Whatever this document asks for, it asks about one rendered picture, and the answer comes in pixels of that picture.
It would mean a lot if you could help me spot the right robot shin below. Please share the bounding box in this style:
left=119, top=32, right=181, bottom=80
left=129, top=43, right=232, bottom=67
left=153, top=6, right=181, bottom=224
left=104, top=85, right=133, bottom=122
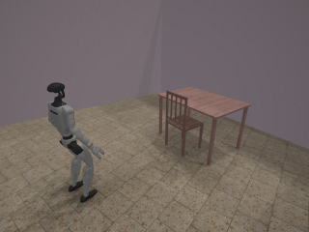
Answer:
left=82, top=167, right=95, bottom=196

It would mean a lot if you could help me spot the robot right forearm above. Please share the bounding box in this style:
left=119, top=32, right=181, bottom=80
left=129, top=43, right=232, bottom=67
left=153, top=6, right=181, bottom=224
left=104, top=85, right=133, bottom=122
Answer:
left=73, top=128, right=95, bottom=150

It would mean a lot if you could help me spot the table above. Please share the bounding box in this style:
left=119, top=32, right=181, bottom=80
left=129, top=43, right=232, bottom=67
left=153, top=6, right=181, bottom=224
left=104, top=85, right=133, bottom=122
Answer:
left=157, top=87, right=251, bottom=166

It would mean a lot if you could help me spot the robot right hand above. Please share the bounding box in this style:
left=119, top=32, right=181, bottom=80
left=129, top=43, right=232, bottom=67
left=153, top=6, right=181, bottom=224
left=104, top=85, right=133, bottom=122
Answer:
left=91, top=145, right=104, bottom=160

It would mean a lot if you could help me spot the humanoid robot head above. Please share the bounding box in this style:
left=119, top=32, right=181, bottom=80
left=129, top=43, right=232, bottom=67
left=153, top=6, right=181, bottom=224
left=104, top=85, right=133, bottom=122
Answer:
left=47, top=82, right=66, bottom=107

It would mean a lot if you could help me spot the chair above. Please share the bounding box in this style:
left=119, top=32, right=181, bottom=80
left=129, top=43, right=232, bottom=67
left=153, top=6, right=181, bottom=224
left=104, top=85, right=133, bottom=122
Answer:
left=165, top=90, right=204, bottom=157

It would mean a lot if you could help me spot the right robot upper arm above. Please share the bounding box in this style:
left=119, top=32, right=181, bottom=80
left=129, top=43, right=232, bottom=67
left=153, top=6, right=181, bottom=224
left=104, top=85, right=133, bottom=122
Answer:
left=62, top=105, right=76, bottom=135

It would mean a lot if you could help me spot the left robot upper arm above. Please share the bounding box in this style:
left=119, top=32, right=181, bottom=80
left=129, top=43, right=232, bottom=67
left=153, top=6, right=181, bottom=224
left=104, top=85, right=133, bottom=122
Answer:
left=47, top=101, right=54, bottom=124

